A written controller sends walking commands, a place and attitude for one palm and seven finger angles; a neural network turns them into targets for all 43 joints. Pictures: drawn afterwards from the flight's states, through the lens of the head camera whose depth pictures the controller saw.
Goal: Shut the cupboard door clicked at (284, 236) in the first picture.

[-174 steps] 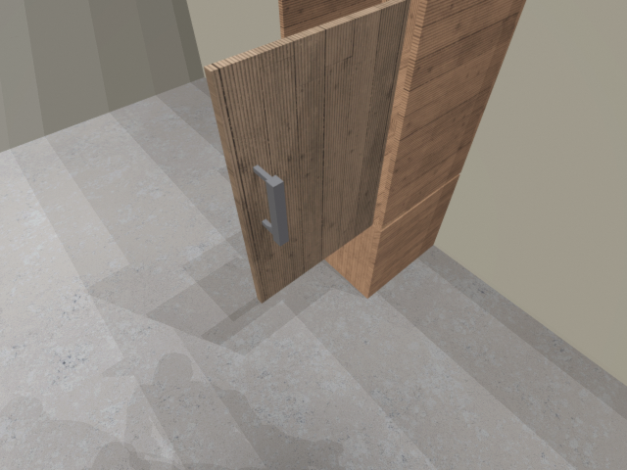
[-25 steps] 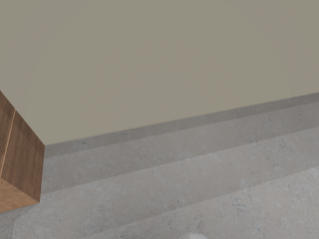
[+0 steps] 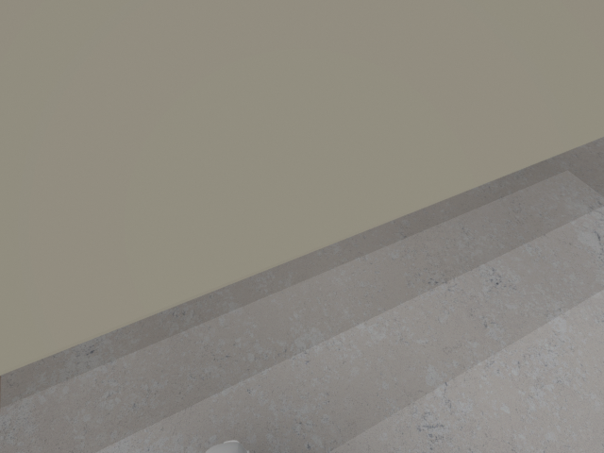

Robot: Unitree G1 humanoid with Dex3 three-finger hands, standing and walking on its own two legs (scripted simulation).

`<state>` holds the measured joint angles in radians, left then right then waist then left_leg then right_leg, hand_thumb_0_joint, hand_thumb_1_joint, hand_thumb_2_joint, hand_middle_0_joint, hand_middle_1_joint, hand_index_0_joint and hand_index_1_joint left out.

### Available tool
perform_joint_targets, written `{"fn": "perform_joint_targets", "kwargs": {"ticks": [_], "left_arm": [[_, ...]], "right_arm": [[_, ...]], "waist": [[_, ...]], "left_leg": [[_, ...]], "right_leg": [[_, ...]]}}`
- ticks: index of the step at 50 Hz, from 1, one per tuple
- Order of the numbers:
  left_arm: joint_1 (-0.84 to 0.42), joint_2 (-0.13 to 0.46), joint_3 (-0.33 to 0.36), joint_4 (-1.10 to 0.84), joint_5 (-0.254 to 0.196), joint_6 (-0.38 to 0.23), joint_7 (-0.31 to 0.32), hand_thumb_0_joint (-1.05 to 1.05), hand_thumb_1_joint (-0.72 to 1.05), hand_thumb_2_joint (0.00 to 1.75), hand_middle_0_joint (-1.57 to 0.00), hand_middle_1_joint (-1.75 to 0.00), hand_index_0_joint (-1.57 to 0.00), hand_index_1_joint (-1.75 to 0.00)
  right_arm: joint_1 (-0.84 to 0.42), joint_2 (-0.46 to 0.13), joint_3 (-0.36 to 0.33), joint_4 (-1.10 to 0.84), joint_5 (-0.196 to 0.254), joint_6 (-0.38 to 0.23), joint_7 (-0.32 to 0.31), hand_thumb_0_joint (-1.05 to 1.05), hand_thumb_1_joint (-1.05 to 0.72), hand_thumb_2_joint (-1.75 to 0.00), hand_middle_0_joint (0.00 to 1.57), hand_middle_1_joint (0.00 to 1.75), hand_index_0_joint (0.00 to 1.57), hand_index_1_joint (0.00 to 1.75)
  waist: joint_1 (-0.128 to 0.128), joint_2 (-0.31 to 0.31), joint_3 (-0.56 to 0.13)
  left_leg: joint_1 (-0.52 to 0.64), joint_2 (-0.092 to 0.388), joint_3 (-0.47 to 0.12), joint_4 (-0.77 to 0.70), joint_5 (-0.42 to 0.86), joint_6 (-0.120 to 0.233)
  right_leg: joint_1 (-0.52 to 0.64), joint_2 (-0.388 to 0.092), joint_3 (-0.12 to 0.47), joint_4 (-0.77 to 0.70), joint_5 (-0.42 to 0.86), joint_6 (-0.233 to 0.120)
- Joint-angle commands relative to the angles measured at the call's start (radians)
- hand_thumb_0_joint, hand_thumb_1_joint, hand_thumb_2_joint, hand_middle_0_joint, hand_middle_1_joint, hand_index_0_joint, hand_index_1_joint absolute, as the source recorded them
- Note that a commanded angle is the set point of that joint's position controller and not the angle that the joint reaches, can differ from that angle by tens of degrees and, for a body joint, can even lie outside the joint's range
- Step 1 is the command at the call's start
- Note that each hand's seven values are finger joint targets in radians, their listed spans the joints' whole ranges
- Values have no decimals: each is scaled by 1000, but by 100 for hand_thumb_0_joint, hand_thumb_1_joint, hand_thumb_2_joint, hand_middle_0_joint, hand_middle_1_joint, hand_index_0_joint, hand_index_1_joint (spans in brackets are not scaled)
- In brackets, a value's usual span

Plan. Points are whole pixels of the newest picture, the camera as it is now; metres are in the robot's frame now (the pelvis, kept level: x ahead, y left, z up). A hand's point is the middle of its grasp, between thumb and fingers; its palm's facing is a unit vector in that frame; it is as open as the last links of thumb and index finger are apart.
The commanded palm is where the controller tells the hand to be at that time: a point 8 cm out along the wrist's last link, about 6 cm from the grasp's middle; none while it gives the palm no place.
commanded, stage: walk to a spot facing it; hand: left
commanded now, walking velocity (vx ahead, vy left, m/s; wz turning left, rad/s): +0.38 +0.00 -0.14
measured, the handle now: out of the picture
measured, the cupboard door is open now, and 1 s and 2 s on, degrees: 90 90 90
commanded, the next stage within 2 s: turn to face it in 0.40 s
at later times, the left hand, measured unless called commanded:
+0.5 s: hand (234, 350) +0.30 +0.13 -0.17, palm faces -0.01 -0.98 -0.21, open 7.2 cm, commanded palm none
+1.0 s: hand (241, 289) +0.42 +0.13 -0.17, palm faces +0.23 -0.94 -0.26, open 7.4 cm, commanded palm none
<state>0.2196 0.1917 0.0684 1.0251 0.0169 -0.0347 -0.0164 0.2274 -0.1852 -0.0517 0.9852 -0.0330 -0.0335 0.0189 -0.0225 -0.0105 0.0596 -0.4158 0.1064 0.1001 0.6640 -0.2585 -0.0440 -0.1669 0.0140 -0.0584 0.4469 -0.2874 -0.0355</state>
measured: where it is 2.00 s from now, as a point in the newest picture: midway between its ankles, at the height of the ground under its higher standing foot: (346, 374)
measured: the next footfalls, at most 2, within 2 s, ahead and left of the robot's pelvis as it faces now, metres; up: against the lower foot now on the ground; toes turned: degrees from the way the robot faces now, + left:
left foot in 0.04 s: +0.13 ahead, +0.14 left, +0.00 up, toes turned +7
right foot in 0.36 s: +0.27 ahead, -0.16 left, +0.00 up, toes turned -11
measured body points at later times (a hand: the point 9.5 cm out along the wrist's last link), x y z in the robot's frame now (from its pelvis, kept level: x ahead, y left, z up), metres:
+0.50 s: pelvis +0.22 -0.05 +0.00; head +0.25 -0.06 +0.44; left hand +0.30 +0.18 -0.15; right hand +0.18 -0.29 -0.16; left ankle +0.19 +0.09 -0.68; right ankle +0.23 -0.15 -0.74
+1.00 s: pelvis +0.35 -0.09 -0.01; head +0.40 -0.09 +0.43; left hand +0.41 +0.18 -0.15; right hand +0.47 -0.32 -0.17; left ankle +0.37 +0.06 -0.74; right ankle +0.38 -0.22 -0.74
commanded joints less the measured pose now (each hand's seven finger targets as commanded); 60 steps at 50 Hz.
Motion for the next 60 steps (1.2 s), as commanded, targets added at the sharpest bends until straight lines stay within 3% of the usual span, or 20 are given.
{"fn": "perform_joint_targets", "kwargs": {"ticks": [1, 2, 3, 6, 10, 15, 16, 18, 21, 23, 32, 33, 34, 37, 40, 47, 49, 52, 55, 60], "left_arm": [[19, 95, 23, -50, 1, -19, 2, 0, 90, 90, -20, -30, -20, -30], [23, 36, 10, -74, -6, -19, -5, 0, 90, 90, -20, -30, -20, -30], [-56, 60, 6, -112, 3, -28, -7, 0, 90, 90, -20, -30, -20, -30], [-123, 63, 12, -97, 13, -25, -19, 0, 90, 90, -20, -30, -20, -30], [-102, 13, -3, -83, 8, -2, -35, 0, 90, 90, -20, -30, -20, -30], [7, 51, 13, -35, 11, 1, -32, 0, 90, 90, -20, -30, -20, -30], [114, 99, 26, -5, 13, -6, -24, 0, 90, 90, -20, -30, -20, -30], [317, 268, 64, 43, 1, -15, -1, 0, 90, 90, -20, -30, -20, -30], [118, 131, 30, 1, 2, -13, 28, 0, 90, 90, -20, -30, -20, -30], [79, 84, 14, -10, 8, -29, 29, 0, 90, 90, -20, -30, -20, -30], [50, 106, 7, 10, -6, -21, 36, 0, 90, 90, -20, -30, -20, -30], [67, 89, 8, -12, -9, -11, 36, 0, 90, 90, -20, -30, -20, -30], [78, 56, 1, -38, -19, -3, 39, 0, 90, 90, -20, -30, -20, -30], [-65, 79, 7, -86, -5, 18, 37, 0, 90, 90, -20, -30, -20, -30], [-38, 63, 12, -88, -9, 39, 29, 0, 90, 90, -20, -30, -20, -30], [58, 93, 27, -111, -3, 44, 31, 0, 90, 90, -20, -30, -20, -30], [87, 258, 58, -134, 19, 32, 44, 0, 90, 90, -20, -30, -20, -30], [-38, 192, 34, -184, 11, 29, 53, 0, 90, 90, -20, -30, -20, -30], [-29, 169, 24, -185, 13, 20, 49, 0, 90, 90, -20, -30, -20, -30], [37, 238, 40, -163, 9, 19, 45, 0, 90, 90, -20, -30, -20, -30]], "right_arm": [[214, -136, -31, 26, -6, -34, -15, 0, -90, -90, 20, 30, 20, 30], [345, -243, -54, 53, -24, -37, -25, 0, -90, -90, 20, 30, 20, 30], [385, -249, -52, 54, -21, -26, -32, 0, -90, -90, 20, 30, 20, 30], [236, -134, -24, 24, -10, -40, -37, 0, -90, -90, 20, 30, 20, 30], [189, -138, -23, 37, -9, -48, -36, 0, -90, -90, 20, 30, 20, 30], [142, -149, -22, 47, -3, -19, -27, 0, -90, -90, 20, 30, 20, 30], [117, -130, -18, 42, 3, -16, -22, 0, -90, -90, 20, 30, 20, 30], [51, -60, -4, -21, 22, -14, -13, 0, -90, -90, 20, 30, 20, 30], [12, -77, -19, 2, 11, -10, -20, 0, -90, -90, 20, 30, 20, 30], [51, -26, -7, 39, 6, 3, -15, 0, -90, -90, 20, 30, 20, 30], [119, -48, -1, 52, 10, 4, -6, 0, -90, -90, 20, 30, 20, 30], [185, -128, -17, 57, 2, 1, -14, 0, -90, -90, 20, 30, 20, 30], [233, -216, -37, 53, -2, 8, -25, 0, -90, -90, 20, 30, 20, 30], [146, -190, -32, 12, 1, 21, -51, 0, -90, -90, 20, 30, 20, 30], [39, -192, -31, -33, 3, 22, -54, 0, -90, -90, 20, 30, 20, 30], [-98, -217, -61, -114, 7, 64, -35, 0, -90, -90, 20, 30, 20, 30], [-120, -105, -50, -166, 18, 68, -18, 0, -90, -90, 20, 30, 20, 30], [-130, -122, -55, -150, 12, 84, -6, 0, -90, -90, 20, 30, 20, 30], [-129, -94, -35, -150, 17, 82, 5, 0, -90, -90, 20, 30, 20, 30], [-133, -95, -17, -164, 20, 66, 11, 0, -90, -90, 20, 30, 20, 30]], "waist": [[-70, 144, -70], [-115, 350, -121], [-135, 272, -94], [-55, 157, 44], [-13, 149, -23], [49, 84, -17], [105, 6, -50], [190, -343, -114], [79, -231, -28], [32, -132, -41], [-24, -34, -77], [-47, 132, -143], [-62, 339, -175], [-43, 221, -104], [6, 152, -133], [64, 110, -113], [97, -352, -74], [32, -225, -26], [29, -211, -48], [48, -179, -127]], "left_leg": [[413, 69, -129, -256, -20, 54], [548, 312, -445, -380, -149, 162], [535, 400, -600, -448, -189, 246], [329, 319, -377, -482, -75, 198], [294, 206, -54, -449, 171, 153], [145, 156, 18, -327, -45, 105], [63, 92, 73, -162, -58, 73], [-251, -57, 66, 398, -404, 28], [-247, 66, -97, 486, -178, 29], [-115, 54, -60, 357, -134, 16], [202, -35, 16, -163, 257, 38], [347, 81, -152, -180, 505, 105], [439, 291, -424, -236, 733, 241], [283, 284, -478, -291, 573, 270], [229, 191, -334, -292, 500, 218], [-26, 58, -321, -236, 42, 133], [-250, -163, -65, 182, -308, -1], [-210, -59, -114, 559, -252, 0], [-148, -55, -41, 342, -223, -22], [2, -108, 53, -26, -106, -2]], "right_leg": [[-254, -107, 110, 120, -54, -63], [-441, -1, -37, 443, -191, -10], [-543, -2, 30, 651, -276, -12], [-590, -124, 92, 779, -69, 6], [-360, -120, -7, 376, -22, 27], [-14, -40, -105, 137, 88, 21], [135, -67, -30, 71, 23, -4], [321, -451, 582, -264, -228, -187], [106, -392, 351, -248, -60, -165], [1, -343, 183, -235, 164, -137], [26, -257, -107, 64, 478, -13], [-93, -188, -142, 253, 292, 41], [-267, -70, -149, 489, -292, 87], [-390, -99, 50, 729, -299, 91], [-313, -89, 46, 608, -205, 104], [43, -34, -21, 73, 13, 96], [110, -462, 417, -239, -46, -60], [-36, -422, 238, -155, 203, -112], [61, -349, 16, -52, 585, -70], [179, -354, -57, 100, 783, -35]]}}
